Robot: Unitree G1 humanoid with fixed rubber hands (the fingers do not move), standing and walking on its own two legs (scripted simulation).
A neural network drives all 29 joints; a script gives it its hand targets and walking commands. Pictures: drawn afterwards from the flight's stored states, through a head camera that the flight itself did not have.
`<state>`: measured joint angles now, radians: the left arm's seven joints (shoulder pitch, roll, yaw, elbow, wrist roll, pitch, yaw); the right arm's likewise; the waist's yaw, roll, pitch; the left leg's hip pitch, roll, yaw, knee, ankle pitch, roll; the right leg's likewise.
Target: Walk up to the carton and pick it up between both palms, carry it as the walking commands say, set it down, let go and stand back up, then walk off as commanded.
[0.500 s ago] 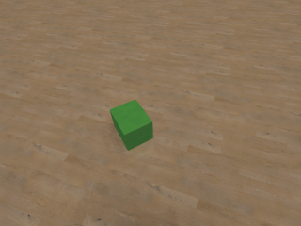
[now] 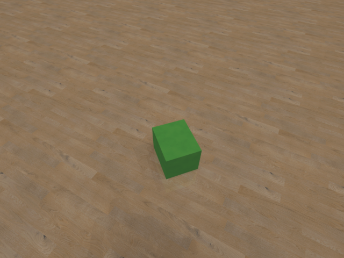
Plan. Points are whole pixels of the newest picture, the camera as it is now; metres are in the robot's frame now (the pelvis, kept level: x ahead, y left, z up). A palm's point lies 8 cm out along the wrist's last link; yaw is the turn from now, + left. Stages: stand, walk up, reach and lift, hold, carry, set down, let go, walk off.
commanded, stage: walk up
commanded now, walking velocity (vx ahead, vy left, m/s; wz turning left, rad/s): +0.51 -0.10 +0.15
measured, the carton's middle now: (175, 148) +0.87 +0.03 -0.65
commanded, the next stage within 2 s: none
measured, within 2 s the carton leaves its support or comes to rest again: neither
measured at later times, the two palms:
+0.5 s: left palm (118, 205) +0.28 +0.19 -0.12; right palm out of the picture +0.17 -0.27 -0.16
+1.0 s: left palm (112, 215) +0.26 +0.20 -0.14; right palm (242, 166) +0.44 -0.20 -0.13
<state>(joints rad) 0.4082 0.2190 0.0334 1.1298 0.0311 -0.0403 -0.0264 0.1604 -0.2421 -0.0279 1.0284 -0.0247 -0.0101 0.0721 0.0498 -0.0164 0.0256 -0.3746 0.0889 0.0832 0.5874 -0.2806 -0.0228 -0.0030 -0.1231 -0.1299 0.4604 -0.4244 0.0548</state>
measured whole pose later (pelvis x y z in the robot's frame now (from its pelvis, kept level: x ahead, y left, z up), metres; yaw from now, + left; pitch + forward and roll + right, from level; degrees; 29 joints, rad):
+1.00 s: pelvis +0.34 +0.01 +0.00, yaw +3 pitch -1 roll +0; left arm 0.36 0.12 0.03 1.18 -0.01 -0.01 0.03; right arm 0.11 -0.13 -0.02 1.09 0.00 -0.02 -0.03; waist 0.05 -0.02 0.06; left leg -0.33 0.06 0.07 0.53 -0.19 -0.01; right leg -0.17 -0.09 -0.11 0.59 -0.43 0.04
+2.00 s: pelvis +0.42 +0.00 +0.01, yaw +1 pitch +0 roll +1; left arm 0.34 0.07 0.00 1.19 0.00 -0.03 0.06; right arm 0.25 -0.11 -0.04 1.22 0.00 0.01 -0.05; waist 0.00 0.00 0.01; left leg -0.15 0.04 0.11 0.41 -0.25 -0.03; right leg -0.02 -0.03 -0.05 0.39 -0.36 -0.01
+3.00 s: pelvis +0.44 -0.12 -0.01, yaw +13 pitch -1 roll +0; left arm 0.20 0.26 0.06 0.97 0.02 0.04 0.02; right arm 0.36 -0.22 -0.08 1.11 -0.05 0.07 -0.04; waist -0.05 0.05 0.04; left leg -0.38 0.13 -0.14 0.84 -0.50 -0.07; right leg -0.35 -0.10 -0.08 0.69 -0.31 0.06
